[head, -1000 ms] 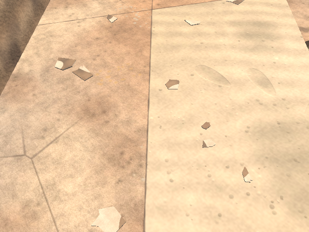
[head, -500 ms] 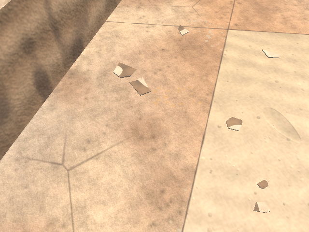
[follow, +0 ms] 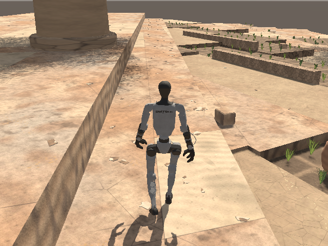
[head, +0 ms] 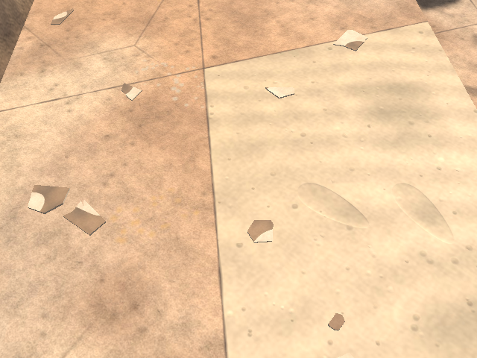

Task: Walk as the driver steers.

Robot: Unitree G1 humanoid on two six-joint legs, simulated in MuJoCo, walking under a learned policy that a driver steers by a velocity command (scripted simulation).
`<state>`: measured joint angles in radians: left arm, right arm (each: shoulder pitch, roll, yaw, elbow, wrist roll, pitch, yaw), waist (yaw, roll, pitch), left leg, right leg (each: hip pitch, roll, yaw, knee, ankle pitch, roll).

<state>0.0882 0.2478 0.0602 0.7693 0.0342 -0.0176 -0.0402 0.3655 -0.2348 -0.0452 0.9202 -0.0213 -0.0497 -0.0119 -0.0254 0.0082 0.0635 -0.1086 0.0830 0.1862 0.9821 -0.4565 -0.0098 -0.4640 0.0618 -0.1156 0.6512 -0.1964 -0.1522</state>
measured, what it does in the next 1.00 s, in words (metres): walks ahead: left foot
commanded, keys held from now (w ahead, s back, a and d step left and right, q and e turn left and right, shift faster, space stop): w+e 0.26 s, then w+q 0.74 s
